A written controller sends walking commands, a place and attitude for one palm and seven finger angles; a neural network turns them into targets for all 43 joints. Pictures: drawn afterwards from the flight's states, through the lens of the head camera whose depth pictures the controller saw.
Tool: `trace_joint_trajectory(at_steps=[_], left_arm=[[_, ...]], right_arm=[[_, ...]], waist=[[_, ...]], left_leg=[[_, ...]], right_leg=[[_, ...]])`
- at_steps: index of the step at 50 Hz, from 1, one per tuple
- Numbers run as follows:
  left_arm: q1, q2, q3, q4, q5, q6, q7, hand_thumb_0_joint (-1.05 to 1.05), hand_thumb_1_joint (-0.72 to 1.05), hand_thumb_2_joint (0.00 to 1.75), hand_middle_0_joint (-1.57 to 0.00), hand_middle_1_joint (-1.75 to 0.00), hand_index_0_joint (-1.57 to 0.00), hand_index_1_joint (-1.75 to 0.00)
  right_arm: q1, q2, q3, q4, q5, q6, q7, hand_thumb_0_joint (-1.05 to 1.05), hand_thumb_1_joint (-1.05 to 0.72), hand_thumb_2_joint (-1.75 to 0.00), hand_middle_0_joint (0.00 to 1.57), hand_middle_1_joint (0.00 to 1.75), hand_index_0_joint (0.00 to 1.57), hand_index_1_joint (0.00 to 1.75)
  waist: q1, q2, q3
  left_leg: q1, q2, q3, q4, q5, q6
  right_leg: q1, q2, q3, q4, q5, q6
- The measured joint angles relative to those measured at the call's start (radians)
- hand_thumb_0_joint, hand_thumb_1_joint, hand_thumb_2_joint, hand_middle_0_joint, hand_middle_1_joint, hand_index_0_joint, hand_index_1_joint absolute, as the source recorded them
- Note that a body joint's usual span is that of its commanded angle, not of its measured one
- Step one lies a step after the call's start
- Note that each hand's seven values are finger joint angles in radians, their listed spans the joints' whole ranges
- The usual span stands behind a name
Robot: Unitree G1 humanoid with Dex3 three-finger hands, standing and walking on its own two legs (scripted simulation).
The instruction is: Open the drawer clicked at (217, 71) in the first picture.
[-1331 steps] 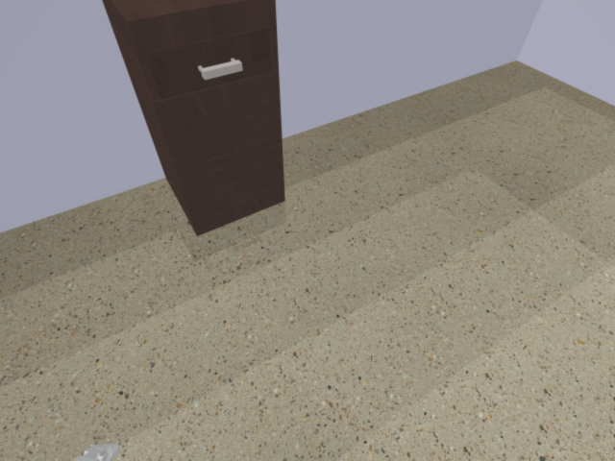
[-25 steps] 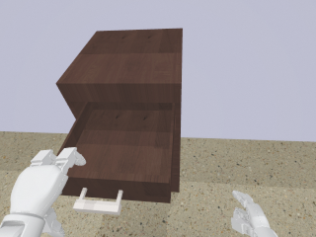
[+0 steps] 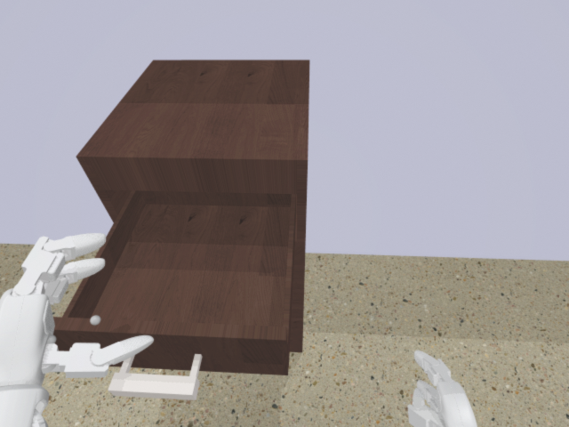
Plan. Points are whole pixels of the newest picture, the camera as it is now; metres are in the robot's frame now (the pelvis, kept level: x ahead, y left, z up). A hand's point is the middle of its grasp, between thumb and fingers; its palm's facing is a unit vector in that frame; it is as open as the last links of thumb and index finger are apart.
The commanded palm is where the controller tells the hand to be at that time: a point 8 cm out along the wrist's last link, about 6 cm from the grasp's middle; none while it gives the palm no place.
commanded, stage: draw the hand back to the body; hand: left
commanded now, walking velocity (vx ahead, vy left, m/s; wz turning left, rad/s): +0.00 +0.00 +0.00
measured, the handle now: (159, 372) +0.20 +0.23 -0.07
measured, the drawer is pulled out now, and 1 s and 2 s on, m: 0.30 0.30 0.30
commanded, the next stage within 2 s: step back with the hand held close in 0.60 s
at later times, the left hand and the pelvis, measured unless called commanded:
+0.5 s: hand (89, 323) +0.18 +0.23 +0.15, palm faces +0.39 -0.82 -0.41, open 8.0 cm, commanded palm +0.13 +0.27 +0.17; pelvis +0.00 -0.01 +0.00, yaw +0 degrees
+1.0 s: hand (89, 328) +0.17 +0.23 +0.14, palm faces +0.25 -0.82 -0.51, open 7.5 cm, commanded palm +0.11 +0.28 +0.17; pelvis -0.02 +0.00 +0.00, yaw -1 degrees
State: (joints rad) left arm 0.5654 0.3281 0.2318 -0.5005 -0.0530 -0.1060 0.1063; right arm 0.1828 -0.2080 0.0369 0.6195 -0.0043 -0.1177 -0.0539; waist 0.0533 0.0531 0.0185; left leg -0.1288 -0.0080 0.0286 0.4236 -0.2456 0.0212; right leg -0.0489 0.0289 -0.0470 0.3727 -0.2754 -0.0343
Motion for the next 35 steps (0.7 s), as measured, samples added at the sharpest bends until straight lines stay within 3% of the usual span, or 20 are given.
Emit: trace_joint_trajectory(at_steps=[11,24,35], left_arm=[[0.006,0.005,0.027,0.019,-0.008,0.010,-0.005,0.00,0.28,0.63,-0.26,-0.69,-0.25,-0.70],[-0.021,-0.003,0.044,0.052,-0.017,0.009,-0.006,0.01,0.72,0.82,-0.23,-0.41,-0.22,-0.41],[-0.017,0.002,0.043,0.053,-0.019,0.012,-0.009,0.02,0.87,0.89,-0.22,-0.31,-0.21,-0.32]], right_arm=[[-0.023,-0.025,-0.029,0.002,0.005,0.024,-0.009,0.01,-0.90,-0.90,0.20,0.30,0.20,0.30],[-0.033,-0.013,-0.024,0.000,0.006,0.034,-0.008,0.01,-0.90,-0.90,0.20,0.30,0.20,0.30],[-0.024,-0.016,-0.028,0.006,0.006,0.039,-0.010,0.01,-0.90,-0.90,0.20,0.30,0.20,0.30]], waist=[[0.011,0.016,-0.001],[0.015,0.021,0.002],[0.011,0.024,0.006]], left_leg=[[0.009,0.005,-0.005,-0.026,0.014,-0.008],[0.020,0.014,-0.010,-0.042,0.026,-0.018],[0.022,0.018,-0.010,-0.046,0.030,-0.022]], right_leg=[[0.011,0.006,-0.004,-0.028,0.013,-0.007],[0.021,0.016,-0.008,-0.042,0.023,-0.018],[0.023,0.020,-0.008,-0.047,0.027,-0.022]])
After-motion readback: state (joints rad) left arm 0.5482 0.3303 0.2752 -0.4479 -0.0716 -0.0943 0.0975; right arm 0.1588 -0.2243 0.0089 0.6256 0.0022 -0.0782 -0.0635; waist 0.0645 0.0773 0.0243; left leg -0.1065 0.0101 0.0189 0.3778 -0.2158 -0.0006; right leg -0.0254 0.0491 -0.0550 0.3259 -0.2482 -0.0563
